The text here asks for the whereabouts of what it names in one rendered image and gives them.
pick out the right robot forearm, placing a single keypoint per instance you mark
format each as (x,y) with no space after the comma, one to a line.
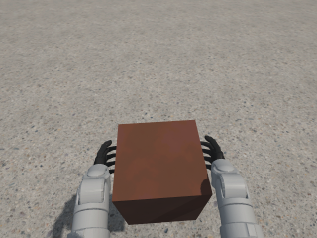
(234,202)

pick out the right robot hand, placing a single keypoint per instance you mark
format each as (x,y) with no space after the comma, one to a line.
(215,151)

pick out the left robot hand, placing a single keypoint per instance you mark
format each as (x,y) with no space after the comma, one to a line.
(102,156)

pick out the carton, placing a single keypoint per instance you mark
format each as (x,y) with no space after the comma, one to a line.
(160,173)

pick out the left robot forearm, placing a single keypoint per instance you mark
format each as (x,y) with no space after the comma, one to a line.
(91,208)

